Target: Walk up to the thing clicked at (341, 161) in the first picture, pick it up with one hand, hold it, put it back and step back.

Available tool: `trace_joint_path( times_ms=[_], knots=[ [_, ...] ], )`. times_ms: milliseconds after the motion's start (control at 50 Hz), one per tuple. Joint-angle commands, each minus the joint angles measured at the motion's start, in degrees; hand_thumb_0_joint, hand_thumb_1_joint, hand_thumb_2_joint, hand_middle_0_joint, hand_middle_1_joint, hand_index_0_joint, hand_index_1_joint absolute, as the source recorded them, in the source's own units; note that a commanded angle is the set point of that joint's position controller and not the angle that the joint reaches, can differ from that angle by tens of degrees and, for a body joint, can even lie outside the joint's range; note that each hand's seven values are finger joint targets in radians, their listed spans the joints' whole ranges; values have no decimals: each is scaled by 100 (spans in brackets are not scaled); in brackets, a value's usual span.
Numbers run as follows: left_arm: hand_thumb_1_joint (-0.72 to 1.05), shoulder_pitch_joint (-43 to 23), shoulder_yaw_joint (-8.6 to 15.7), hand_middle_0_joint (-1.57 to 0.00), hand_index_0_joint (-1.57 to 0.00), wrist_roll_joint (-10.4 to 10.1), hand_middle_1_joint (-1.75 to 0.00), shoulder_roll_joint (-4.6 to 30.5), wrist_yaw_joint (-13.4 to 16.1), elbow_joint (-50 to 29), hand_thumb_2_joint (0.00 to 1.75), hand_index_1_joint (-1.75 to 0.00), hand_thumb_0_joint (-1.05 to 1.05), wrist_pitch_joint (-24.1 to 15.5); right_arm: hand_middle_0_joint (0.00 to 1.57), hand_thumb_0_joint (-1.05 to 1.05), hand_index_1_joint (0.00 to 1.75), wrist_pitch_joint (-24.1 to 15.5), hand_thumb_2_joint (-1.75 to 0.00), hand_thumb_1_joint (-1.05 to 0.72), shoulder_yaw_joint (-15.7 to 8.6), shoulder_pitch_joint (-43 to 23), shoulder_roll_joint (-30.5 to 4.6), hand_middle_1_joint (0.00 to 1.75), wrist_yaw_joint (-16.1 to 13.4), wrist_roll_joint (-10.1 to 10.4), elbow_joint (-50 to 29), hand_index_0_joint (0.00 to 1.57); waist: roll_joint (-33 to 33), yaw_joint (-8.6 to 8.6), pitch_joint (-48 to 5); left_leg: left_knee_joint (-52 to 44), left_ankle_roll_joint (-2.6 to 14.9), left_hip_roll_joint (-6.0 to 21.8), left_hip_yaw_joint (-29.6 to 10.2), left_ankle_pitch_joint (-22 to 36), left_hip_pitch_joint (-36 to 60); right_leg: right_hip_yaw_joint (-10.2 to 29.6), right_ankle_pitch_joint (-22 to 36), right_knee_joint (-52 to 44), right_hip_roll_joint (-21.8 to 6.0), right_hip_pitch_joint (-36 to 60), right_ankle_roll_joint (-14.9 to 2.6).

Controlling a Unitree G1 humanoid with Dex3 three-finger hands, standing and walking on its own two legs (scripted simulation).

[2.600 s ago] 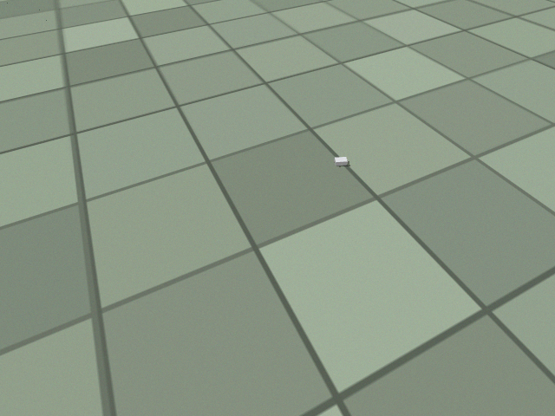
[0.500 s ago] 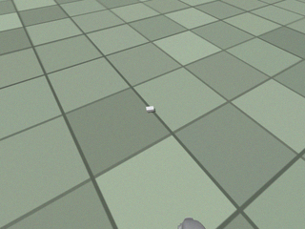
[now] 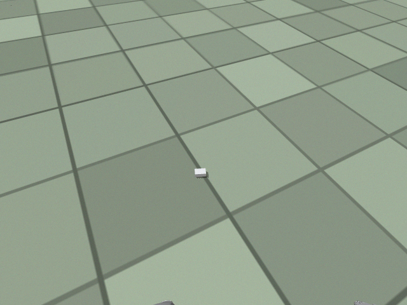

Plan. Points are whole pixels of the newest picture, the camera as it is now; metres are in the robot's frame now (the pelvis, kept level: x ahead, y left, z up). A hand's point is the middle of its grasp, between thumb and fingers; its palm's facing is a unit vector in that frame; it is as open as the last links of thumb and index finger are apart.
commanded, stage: walk up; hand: left
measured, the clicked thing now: (200, 172) +0.96 +0.04 -0.73
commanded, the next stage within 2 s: none
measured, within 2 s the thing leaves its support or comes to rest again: neither
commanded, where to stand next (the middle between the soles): +0.59 -0.23 m, yaw +4 degrees
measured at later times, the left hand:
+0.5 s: hand (147, 259) +0.24 +0.15 -0.10, palm faces -0.01 -0.91 -0.42, open 7.4 cm
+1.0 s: hand (192, 194) +0.43 +0.06 -0.12, palm faces -0.05 -0.94 -0.33, open 7.4 cm
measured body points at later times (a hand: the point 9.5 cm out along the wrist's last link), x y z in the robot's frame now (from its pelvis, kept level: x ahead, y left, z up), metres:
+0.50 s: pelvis +0.19 -0.14 +0.01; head +0.20 -0.16 +0.46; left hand +0.24 +0.20 -0.07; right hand +0.25 -0.48 -0.11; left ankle +0.18 +0.01 -0.65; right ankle +0.22 -0.25 -0.71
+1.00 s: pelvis +0.35 -0.21 +0.01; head +0.37 -0.20 +0.46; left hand +0.43 +0.11 -0.10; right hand +0.42 -0.54 -0.08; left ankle +0.37 -0.06 -0.71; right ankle +0.46 -0.36 -0.69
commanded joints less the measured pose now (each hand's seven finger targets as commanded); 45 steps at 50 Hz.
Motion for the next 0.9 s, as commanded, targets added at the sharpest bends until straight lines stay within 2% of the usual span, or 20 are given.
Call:
trace_joint_path(
  times_ms=[0,80,180,260,300,320,340,360,380,420,460,520,620,680,700,720,740,760,820,880],
  knots=[
    [90,-245,396,-20,-20,-33,-30,1510,157,-586,90,-30,0,-134,20,0,30,-86,-90,-90,-667,845,-2042,30,-272,237,-284,20,391,-586,-326,-2339,1350,2480,-4086,-2417,2315,1178,278,2345,-320,-3022,55],
    [90,132,440,-20,-20,-28,-30,1305,-18,-219,90,-30,0,-99,20,0,30,-114,-90,-90,-464,225,-1663,30,-229,142,-364,20,1004,-201,-9,-2288,950,1615,-1731,-1560,814,844,733,1186,-732,-2042,253],
    [90,-447,462,-20,-20,0,-30,1156,-205,-299,90,-30,0,-75,20,0,30,-146,-90,-90,-565,203,-1933,30,-156,87,-357,20,1299,-325,-58,-2273,902,1453,-1111,-2046,559,484,1219,-406,-776,-1494,297],
    [90,-106,547,-20,-20,13,-30,1180,-188,-53,90,-30,0,-101,20,0,30,-32,-90,-90,-571,-233,-1964,30,-121,99,-334,20,1148,23,-254,-1729,642,1316,-833,-2398,-25,-112,1623,-1014,-473,-102,248],
    [90,362,662,-20,-20,60,-30,1400,-116,128,90,-30,0,-167,20,0,30,74,-90,-90,-439,-79,-1579,30,-140,36,-258,20,146,268,-483,-193,423,859,-377,-2322,-318,-201,953,-1359,-168,742,219],
    [90,890,790,-20,-20,111,-30,1748,-34,234,90,-30,0,-228,20,0,30,105,-90,-90,-302,39,-1183,30,-136,28,-285,20,-1152,540,-486,1726,228,413,41,-1894,-1062,838,-241,-2191,-664,1340,-7],
    [90,972,808,-20,-20,67,-30,2215,59,63,90,-30,0,-301,20,0,30,92,-90,-90,-171,-126,-889,30,-168,163,-506,20,-2248,620,-298,3008,-52,-359,-80,-2246,-2369,3779,-996,-3714,-2083,1266,-638],
    [90,543,779,-20,-20,-5,-30,2290,93,-72,90,-30,0,-305,20,0,30,138,-90,-90,-330,-413,-1421,30,-239,93,-423,20,-1261,485,56,3362,-42,130,-937,-2155,-2187,4226,-1139,-3812,-2520,643,-1096],
    [90,245,711,-20,-20,-98,-30,2024,143,-190,90,-30,0,-298,20,0,30,131,-90,-90,-315,-103,-1502,30,-232,221,-179,20,-638,282,0,3251,-58,209,-1246,-1558,-1922,3462,-582,-3598,-2161,574,-911],
    [90,-164,592,-20,-20,-80,-30,1687,209,-197,90,-30,0,-324,20,0,30,90,-90,-90,-287,298,-1408,30,-191,222,100,20,-836,-65,-144,2694,-33,418,-1039,-1227,-1534,2300,462,-3163,-1704,575,-928],
    [90,-231,519,-20,-20,-74,-30,1514,205,-219,90,-30,0,-352,20,0,30,94,-90,-90,-269,427,-1321,30,-115,152,208,20,-832,-120,-172,2052,-121,391,-815,-1187,-927,1581,1442,-3066,-1562,148,-1021],
    [90,-58,471,-20,-20,-40,-30,1476,211,-305,90,-30,0,-383,20,0,30,129,-90,-90,-258,86,-1160,30,-23,91,20,20,-725,9,-101,1237,-182,307,-578,-991,-809,1317,1897,-3072,-1621,208,-1141],
    [90,-33,392,-20,-20,-66,-30,1424,212,-448,90,-30,0,-339,20,0,30,89,-90,-90,-260,-223,-1004,30,10,104,-185,20,-477,18,-232,142,-114,42,-179,-379,-18,792,2741,-2660,-1417,271,-851],
    [90,-186,260,-20,-20,-102,-30,1267,206,-592,90,-30,0,-292,20,0,30,24,-90,-90,-374,598,-1128,30,-78,99,-15,20,133,-575,-626,-754,111,-268,-31,76,2132,205,3241,-1203,-1022,-662,-498],
    [90,-86,176,-20,-20,-120,-30,979,213,-647,90,-30,0,-296,20,0,30,3,-90,-90,-509,1174,-1485,30,-144,21,57,20,858,-859,-1035,-1049,451,440,-1182,-544,3197,-56,2994,241,-620,-1454,-229],
    [90,52,120,-20,-20,-130,-30,619,222,-732,90,-30,0,-289,20,0,30,-12,-90,-90,-633,1451,-1977,30,-227,-54,-74,20,1745,-839,-1175,-1515,1008,2025,-3759,-462,3957,-25,-7,1452,117,-2852,89],
    [90,4,286,-20,-20,-95,-30,1316,311,-671,90,-30,0,-218,20,0,30,22,-90,-90,-677,1311,-2179,30,-242,183,-197,20,914,-852,-1239,-1891,1629,2662,-4762,-901,3553,616,-572,1980,-65,-3009,109],
    [90,-202,301,-20,-20,-64,-30,1496,337,-593,90,-30,0,-180,20,0,30,46,-90,-90,-667,1054,-2032,30,-241,265,-209,20,495,-768,-660,-1985,1686,2584,-4296,-917,2898,926,-293,2294,-324,-3083,140],
    [90,12,344,-20,-20,-84,-30,1305,263,-351,90,-30,0,-170,20,0,30,19,-90,-90,-454,407,-1573,30,-247,204,-333,20,715,-317,-15,-1893,1107,1747,-2252,-29,1480,941,420,1468,-731,-2380,178],
    [90,50,348,-20,-20,-72,-30,1072,82,-286,90,-30,0,-151,20,0,30,-3,-90,-90,-442,211,-1619,30,-173,98,-401,20,1303,-311,-48,-1976,1067,1330,-1412,-341,847,522,700,437,-651,-1682,282]
  ],
)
